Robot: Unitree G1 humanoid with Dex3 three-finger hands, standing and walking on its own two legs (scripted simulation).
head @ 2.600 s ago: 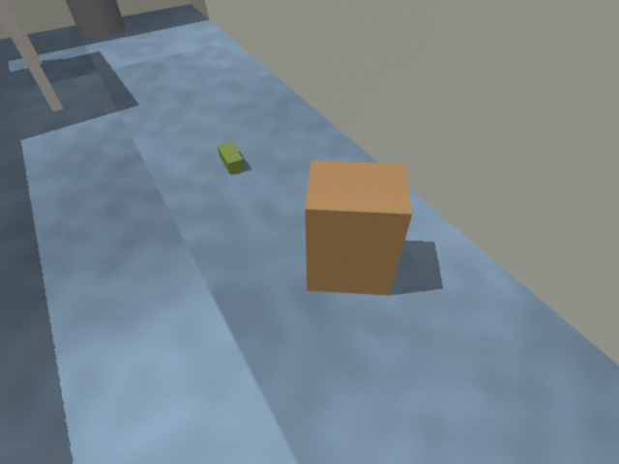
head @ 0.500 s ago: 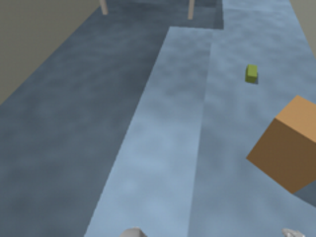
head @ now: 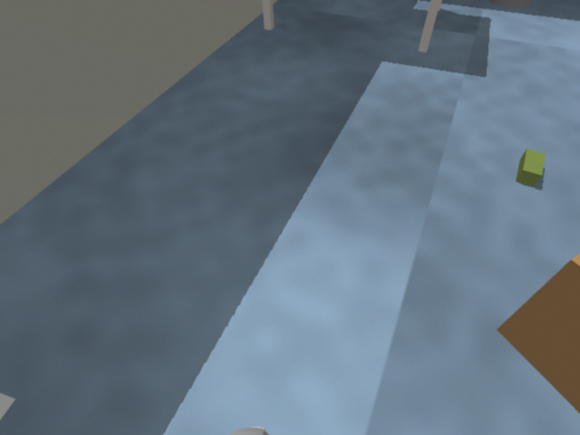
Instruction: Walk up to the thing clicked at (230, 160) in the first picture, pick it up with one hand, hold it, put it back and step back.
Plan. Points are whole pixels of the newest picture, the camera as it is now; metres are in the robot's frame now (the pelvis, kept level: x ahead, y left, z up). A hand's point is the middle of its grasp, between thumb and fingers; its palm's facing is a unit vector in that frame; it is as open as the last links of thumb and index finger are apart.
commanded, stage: walk up
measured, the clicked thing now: (530, 167) +1.40 -1.07 -0.72
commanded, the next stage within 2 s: stand in 0.74 s
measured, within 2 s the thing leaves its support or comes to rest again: neither
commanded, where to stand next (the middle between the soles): +0.08 -0.02 m, yaw +0 degrees
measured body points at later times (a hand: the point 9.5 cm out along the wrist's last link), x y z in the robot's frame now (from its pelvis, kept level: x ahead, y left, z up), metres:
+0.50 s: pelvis +0.01 +0.00 +0.01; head +0.03 +0.01 +0.46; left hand +0.08 +0.31 -0.11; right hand +0.12 -0.29 -0.11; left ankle +0.03 +0.12 -0.72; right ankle +0.02 -0.14 -0.72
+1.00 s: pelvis +0.01 -0.01 +0.03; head +0.03 -0.01 +0.48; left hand +0.09 +0.30 -0.10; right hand +0.11 -0.31 -0.10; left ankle +0.03 +0.12 -0.72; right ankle +0.02 -0.14 -0.72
